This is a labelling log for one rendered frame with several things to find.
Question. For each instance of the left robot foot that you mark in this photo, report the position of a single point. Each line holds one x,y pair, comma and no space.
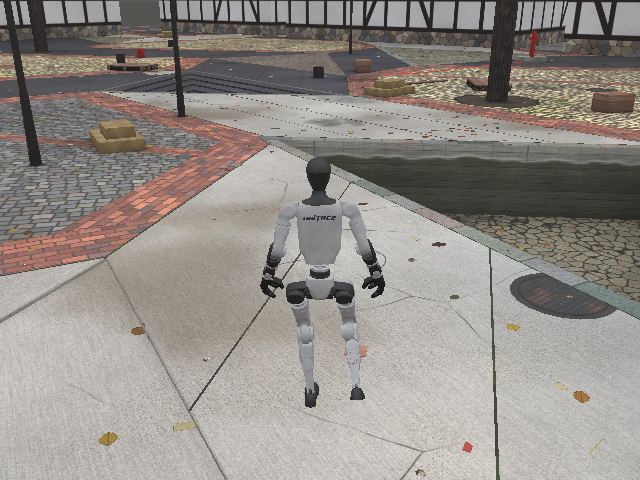
310,399

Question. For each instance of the left robot forearm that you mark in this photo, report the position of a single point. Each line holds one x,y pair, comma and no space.
271,265

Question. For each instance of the left robot upper arm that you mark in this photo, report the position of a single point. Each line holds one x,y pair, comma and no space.
287,212

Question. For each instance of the right robot upper arm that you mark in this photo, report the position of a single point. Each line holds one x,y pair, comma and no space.
350,210

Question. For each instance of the robot right hand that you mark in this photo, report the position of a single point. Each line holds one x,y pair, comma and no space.
373,283

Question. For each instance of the right robot forearm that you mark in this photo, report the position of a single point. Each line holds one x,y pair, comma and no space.
372,263

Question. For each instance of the robot left hand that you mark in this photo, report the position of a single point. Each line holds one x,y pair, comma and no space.
276,282

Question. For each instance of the robot right shin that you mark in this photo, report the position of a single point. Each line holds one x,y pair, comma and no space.
353,357

